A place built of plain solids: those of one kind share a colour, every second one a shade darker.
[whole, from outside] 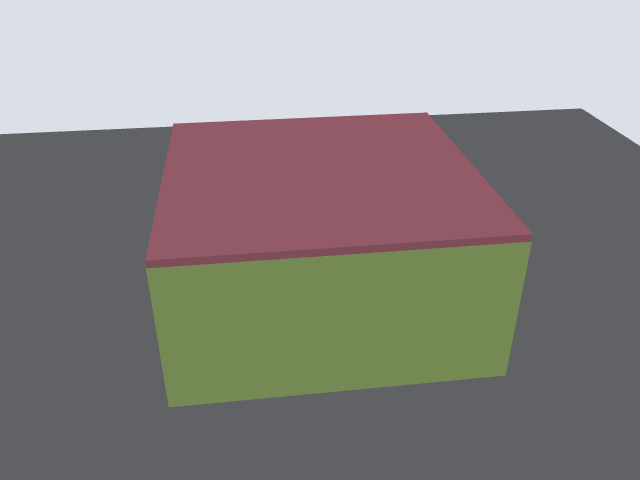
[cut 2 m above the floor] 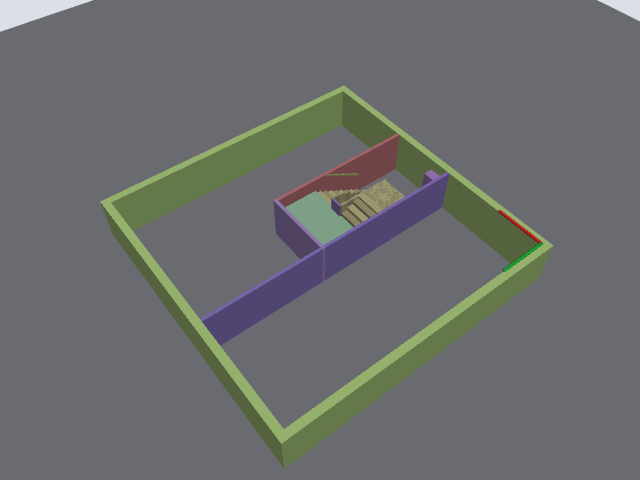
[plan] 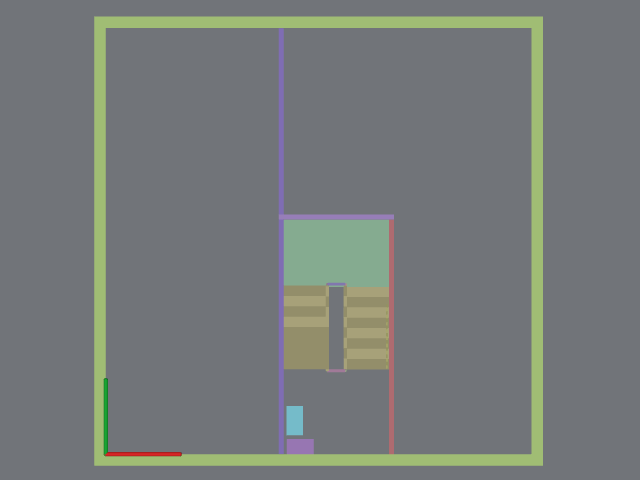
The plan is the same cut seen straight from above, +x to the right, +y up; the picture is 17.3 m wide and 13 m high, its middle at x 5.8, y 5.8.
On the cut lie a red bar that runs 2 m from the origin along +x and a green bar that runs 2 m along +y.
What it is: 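A small block of dwellings, 11.5 m wide and 11.5 m deep inside, its common dog-leg stair of 18 risers of 158 mm a storey on goings of 281 mm, 1.23 m wide flights and a well of 0.39 m; the dwelling on the first floor; a hall, a living room with a kitchen corner, a second bedroom, a bedroom, the bathroom shut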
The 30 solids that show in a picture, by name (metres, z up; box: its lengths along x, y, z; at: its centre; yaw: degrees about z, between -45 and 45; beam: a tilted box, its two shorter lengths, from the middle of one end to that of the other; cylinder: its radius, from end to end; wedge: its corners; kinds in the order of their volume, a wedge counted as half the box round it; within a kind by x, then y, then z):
{
 "wall_1": {"box": [0.32, 12.17, 5.73], "at": [-0.16, 5.77, 2.82]},
 "wall_2": {"box": [12.16, 0.32, 5.73], "at": [5.76, -0.16, 2.82]},
 "wall_3": {"box": [12.16, 0.32, 5.73], "at": [5.76, 11.7, 2.82]},
 "wall_4": {"box": [0.32, 12.17, 5.73], "at": [11.68, 5.77, 2.82]},
 "roof_slab_1": {"box": [12.14, 12.15, 0.44], "at": [5.76, 5.77, 5.74]},
 "piece_1": {"box": [1.23, 0.58, 2.57], "at": [5.43, 2.59, 1.24]},
 "piece_2": {"box": [1.23, 1.15, 2.26], "at": [5.43, 2.87, 1.08]},
 "piece_3": {"box": [1.23, 1.43, 2.1], "at": [5.43, 3.01, 1.0]},
 "piece_4": {"box": [1.23, 1.71, 1.94], "at": [5.43, 3.15, 0.92]},
 "piece_5": {"box": [1.23, 1.99, 1.79], "at": [5.43, 3.29, 0.84]},
 "piece_6": {"box": [1.23, 2.27, 1.63], "at": [5.43, 3.43, 0.76]},
 "piece_7": {"box": [0.09, 0.28, 1.08], "at": [6.0, 4.41, 1.96]},
 "piece_8": {"box": [0.09, 0.28, 1.92], "at": [6.49, 3.86, 0.91]},
 "piece_9": {"box": [0.09, 0.28, 2.07], "at": [6.49, 4.14, 0.99]},
 "piece_10": {"box": [1.23, 2.27, 0.21], "at": [7.05, 3.43, 0.05]},
 "piece_11": {"box": [1.23, 1.99, 0.37], "at": [7.05, 3.57, 0.13]},
 "piece_12": {"box": [1.23, 1.71, 0.52], "at": [7.05, 3.71, 0.21]},
 "piece_13": {"box": [1.23, 1.43, 0.68], "at": [7.05, 3.85, 0.29]},
 "piece_14": {"box": [1.23, 1.15, 0.84], "at": [7.05, 3.99, 0.37]},
 "piece_15": {"box": [1.23, 0.86, 1.0], "at": [7.05, 4.13, 0.45]},
 "piece_16": {"box": [1.23, 0.58, 1.15], "at": [7.05, 4.27, 0.53]},
 "piece_17": {"box": [1.23, 0.3, 1.31], "at": [7.05, 4.41, 0.61]},
 "half_1": {"box": [2.85, 1.82, 1.47], "at": [6.24, 5.44, 0.69]},
 "core_wall_1": {"box": [0.14, 6.35, 5.57], "at": [7.74, 3.18, 2.74]},
 "core_wall_low_1": {"box": [0.14, 11.54, 2.73], "at": [4.75, 5.77, 1.32]},
 "core_wall_back_1": {"box": [3.12, 0.14, 5.57], "at": [6.24, 6.42, 2.74]},
 "hung_more_letter_boxes_1": {"box": [0.73, 0.41, 1.57], "at": [5.27, 0.2, 0.73]},
 "ground_whole_1": {"box": [0.49, 0.08, 1.0], "at": [6.24, 2.26, 0.45]},
 "whole_1": {"box": [0.49, 0.08, 0.95], "at": [6.24, 4.6, 1.9]},
 "laid_doormat_1": {"box": [0.45, 0.8, 0.05], "at": [5.12, 0.91, -0.02]}
}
